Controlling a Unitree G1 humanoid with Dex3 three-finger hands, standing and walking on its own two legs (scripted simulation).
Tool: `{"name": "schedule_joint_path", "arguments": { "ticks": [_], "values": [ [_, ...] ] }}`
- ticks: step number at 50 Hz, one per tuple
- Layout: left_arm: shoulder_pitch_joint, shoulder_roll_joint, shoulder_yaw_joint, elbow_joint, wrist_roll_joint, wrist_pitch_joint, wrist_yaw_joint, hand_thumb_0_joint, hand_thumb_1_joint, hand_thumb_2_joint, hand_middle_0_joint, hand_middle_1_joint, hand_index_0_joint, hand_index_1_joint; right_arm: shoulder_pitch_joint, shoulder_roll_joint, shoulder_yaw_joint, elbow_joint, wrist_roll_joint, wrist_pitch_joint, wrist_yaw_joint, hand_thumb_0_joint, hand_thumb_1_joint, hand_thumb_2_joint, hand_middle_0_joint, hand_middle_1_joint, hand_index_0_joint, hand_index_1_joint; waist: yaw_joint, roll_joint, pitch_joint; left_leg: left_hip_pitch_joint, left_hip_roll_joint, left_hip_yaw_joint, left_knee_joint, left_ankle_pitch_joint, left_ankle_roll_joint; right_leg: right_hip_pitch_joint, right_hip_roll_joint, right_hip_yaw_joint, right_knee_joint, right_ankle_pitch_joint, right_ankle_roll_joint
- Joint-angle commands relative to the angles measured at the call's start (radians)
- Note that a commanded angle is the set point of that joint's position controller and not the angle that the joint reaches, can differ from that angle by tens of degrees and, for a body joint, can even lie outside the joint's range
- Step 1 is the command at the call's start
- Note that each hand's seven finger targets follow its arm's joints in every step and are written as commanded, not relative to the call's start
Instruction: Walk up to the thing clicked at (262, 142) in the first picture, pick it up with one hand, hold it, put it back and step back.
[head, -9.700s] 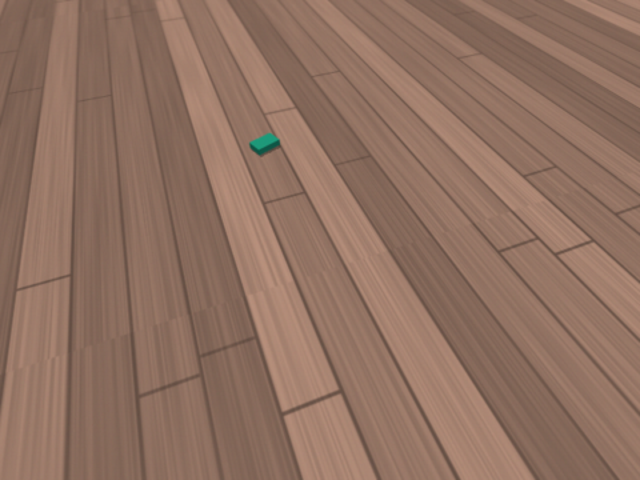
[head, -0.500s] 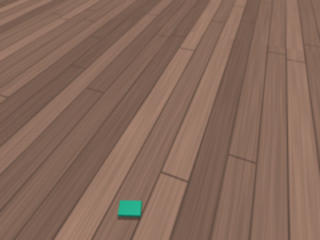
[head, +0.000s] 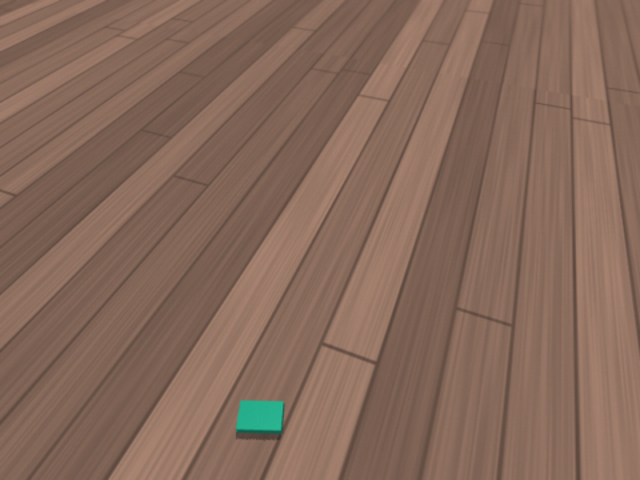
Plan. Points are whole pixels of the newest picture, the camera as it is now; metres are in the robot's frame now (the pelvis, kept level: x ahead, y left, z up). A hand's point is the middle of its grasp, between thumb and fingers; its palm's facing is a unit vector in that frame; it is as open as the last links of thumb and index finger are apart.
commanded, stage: stand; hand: left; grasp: from above
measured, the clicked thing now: (261, 416) +0.43 +0.20 -0.77
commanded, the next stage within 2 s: rise first in 0.74 s
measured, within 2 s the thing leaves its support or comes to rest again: neither
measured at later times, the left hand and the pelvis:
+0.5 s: hand out of the picture +0.07 +0.25 -0.16, palm faces -0.03 -0.94 -0.34, open 7.4 cm; pelvis +0.00 +0.00 +0.00, yaw +0 degrees
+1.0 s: hand out of the picture +0.12 +0.25 -0.16, palm faces +0.03 -0.95 -0.32, open 8.0 cm; pelvis -0.01 +0.00 -0.01, yaw +1 degrees
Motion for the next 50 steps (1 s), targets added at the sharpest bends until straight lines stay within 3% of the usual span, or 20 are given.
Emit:
{"name": "schedule_joint_path", "arguments": {
  "ticks": [1, 4, 8, 20, 27, 35, 41, 42, 43, 44, 45, 46, 47, 48, 49, 50],
  "values": [
    [-0.034, 0.22, 0.043, -0.056, -0.005, -0.023, 0.013, 0.0, 0.899, 0.9, -0.2, -0.3, -0.2, -0.3, -0.033, -0.214, -0.044, -0.057, -0.002, -0.018, -0.013, 0.0, -0.9, -0.9, 0.2, 0.3, 0.2, 0.3, 0.001, -0.001, -0.066, -0.01, 0.11, -0.079, -0.042, 0.154, 0.037, 0.025, -0.125, 0.09, -0.041, 0.174, -0.028],
    [-0.04, 0.219, 0.042, -0.057, -0.005, -0.023, 0.014, 0.0, 0.899, 0.9, -0.2, -0.3, -0.2, -0.3, -0.033, -0.215, -0.044, -0.057, -0.003, -0.018, -0.013, 0.0, -0.9, -0.9, 0.2, 0.3, 0.2, 0.3, 0.001, 0.01, -0.071, -0.012, 0.112, -0.08, -0.036, 0.168, 0.037, 0.031, -0.129, 0.093, -0.039, 0.197, -0.027],
    [-0.048, 0.225, 0.044, -0.055, -0.008, -0.021, 0.014, 0.0, 0.899, 0.9, -0.2, -0.3, -0.2, -0.3, -0.031, -0.209, -0.045, -0.055, -0.005, -0.016, -0.013, 0.0, -0.9, -0.9, 0.2, 0.3, 0.2, 0.3, -0.001, -0.003, -0.057, -0.024, 0.109, -0.083, -0.05, 0.125, 0.034, 0.021, -0.123, 0.092, -0.042, 0.133, -0.029],
    [-0.036, 0.218, 0.041, -0.06, -0.005, -0.024, 0.013, 0.0, 0.899, 0.9, -0.2, -0.3, -0.2, -0.3, -0.03, -0.213, -0.046, -0.058, -0.004, -0.02, -0.011, 0.0, -0.9, -0.9, 0.2, 0.3, 0.2, 0.3, 0.001, 0.009, -0.074, -0.018, 0.11, -0.084, -0.041, 0.15, 0.038, 0.034, -0.129, 0.092, -0.044, 0.169, -0.027],
    [-0.034, 0.218, 0.041, -0.056, -0.006, -0.022, 0.013, 0.0, 0.899, 0.9, -0.2, -0.3, -0.2, -0.3, -0.027, -0.216, -0.047, -0.052, -0.004, -0.018, -0.011, 0.0, -0.9, -0.9, 0.2, 0.3, 0.2, 0.3, 0.003, 0.011, -0.054, -0.029, 0.106, -0.085, -0.049, 0.117, 0.035, 0.019, -0.123, 0.09, -0.052, 0.121, -0.027],
    [-0.035, 0.221, 0.04, -0.059, -0.005, -0.025, 0.014, 0.0, 0.899, 0.9, -0.2, -0.3, -0.2, -0.3, -0.025, -0.212, -0.048, -0.055, -0.004, -0.017, -0.011, 0.0, -0.9, -0.9, 0.2, 0.3, 0.2, 0.3, -0.001, -0.004, -0.066, -0.021, 0.108, -0.083, -0.038, 0.144, 0.038, 0.028, -0.13, 0.093, -0.045, 0.172, -0.03],
    [-0.03, 0.216, 0.039, -0.058, -0.005, -0.022, 0.014, 0.0, 0.899, 0.9, -0.2, -0.3, -0.2, -0.3, -0.025, -0.215, -0.047, -0.054, -0.003, -0.019, -0.012, 0.0, -0.9, -0.9, 0.2, 0.3, 0.2, 0.3, 0.003, 0.008, -0.064, -0.03, 0.11, -0.084, -0.045, 0.141, 0.038, 0.035, -0.128, 0.088, -0.043, 0.155, -0.029],
    [-0.028, 0.219, 0.038, -0.056, -0.007, -0.023, 0.014, 0.0, 0.837, 0.918, -0.159, -0.38, -0.182, -0.38, -0.027, -0.21, -0.046, -0.052, -0.002, -0.019, -0.011, 0.0, -0.869, -0.89, 0.198, 0.299, 0.198, 0.299, 0.002, 0.002, -0.049, -0.025, 0.108, -0.09, -0.05, 0.148, 0.034, 0.017, -0.122, 0.085, -0.043, 0.142, -0.025],
    [-0.379, 0.047, 0.047, -0.407, -0.054, -0.113, 0.028, 0.0, 0.757, 0.922, -0.221, -0.454, -0.182, -0.46, -0.015, -0.04, 0.001, -0.333, 0.065, -0.069, -0.03, 0.0, -0.917, -0.905, 0.2, 0.3, 0.2, 0.3, -0.116, -0.01, 0.018, -0.168, -0.034, 0.029, 0.043, 0.024, 0.036, -0.184, 0.003, -0.009, 0.018, 0.057, -0.009],
    [-0.501, 0.118, 0.073, -0.346, -0.049, -0.103, 0.034, 0.0, 0.677, 0.904, -0.224, -0.534, -0.191, -0.54, 0.037, -0.072, -0.005, -0.277, 0.067, -0.067, -0.042, 0.0, -0.892, -0.898, 0.199, 0.3, 0.2, 0.3, -0.083, -0.024, -0.041, -0.168, -0.039, 0.026, 0.065, 0.005, 0.042, -0.134, 0.0, -0.014, 0.03, 0.024, -0.004],
    [-0.284, 0.173, 0.115, -0.111, -0.032, -0.049, 0.038, 0.0, 0.597, 0.922, -0.176, -0.614, -0.155, -0.62, 0.065, -0.097, -0.014, -0.26, 0.067, -0.055, -0.047, 0.0, -0.885, -0.898, 0.199, 0.3, 0.2, 0.3, -0.066, -0.075, 0.004, -0.214, -0.045, 0.024, 0.082, -0.017, 0.044, -0.145, 0.008, -0.027, 0.036, -0.023, -0.012],
    [-0.222, 0.165, 0.126, -0.082, -0.021, -0.035, 0.02, 0.0, 0.517, 0.928, -0.189, -0.691, -0.166, -0.7, 0.073, -0.101, -0.031, -0.293, 0.063, -0.044, -0.044, 0.0, -0.886, -0.899, 0.2, 0.3, 0.2, 0.3, -0.033, -0.045, -0.004, -0.244, -0.041, 0.03, 0.119, -0.003, 0.04, -0.173, 0.01, -0.028, 0.07, -0.024, -0.018],
    [-0.273, 0.208, 0.14, -0.121, 0.003, -0.036, 0.009, 0.0, 0.437, 0.909, -0.168, -0.77, -0.165, -0.773, 0.082, -0.105, -0.05, -0.315, 0.055, -0.047, -0.049, 0.0, -0.87, -0.894, 0.2, 0.3, 0.2, 0.3, -0.034, -0.041, -0.075, -0.243, -0.044, 0.027, 0.147, 0.023, 0.04, -0.173, 0.008, -0.026, 0.097, -0.002, -0.018],
    [-0.332, 0.275, 0.182, -0.175, 0.022, -0.048, 0.004, 0.0, 0.357, 0.919, -0.18, -0.824, -0.174, -0.83, 0.104, -0.104, -0.064, -0.328, 0.048, -0.056, -0.056, 0.0, -0.897, -0.903, 0.2, 0.3, 0.2, 0.3, -0.028, -0.033, -0.177, -0.244, -0.044, 0.022, 0.181, 0.055, 0.039, -0.149, 0.0, -0.017, 0.136, 0.051, -0.012],
    [-0.248, 0.283, 0.203, -0.154, 0.052, -0.039, -0.009, 0.0, 0.277, 0.916, -0.153, -0.895, -0.159, -0.888, 0.108, -0.099, -0.073, -0.358, 0.039, -0.06, -0.052, 0.0, -0.878, -0.899, 0.2, 0.3, 0.2, 0.3, -0.017, 0.002, -0.241, -0.261, -0.051, 0.019, 0.215, 0.098, 0.035, -0.134, -0.005, -0.016, 0.182, 0.1, -0.015],
    [-0.123, 0.223, 0.194, -0.063, 0.077, -0.021, -0.023, 0.0, 0.197, 0.892, -0.141, -0.97, -0.172, -0.938, 0.141, -0.089, -0.081, -0.355, 0.028, -0.06, -0.044, 0.0, -0.904, -0.905, 0.2, 0.3, 0.2, 0.3, -0.012, -0.015, -0.234, -0.318, -0.056, 0.012, 0.264, 0.118, 0.034, -0.161, -0.004, -0.016, 0.223, 0.121, -0.015]
  ]
}}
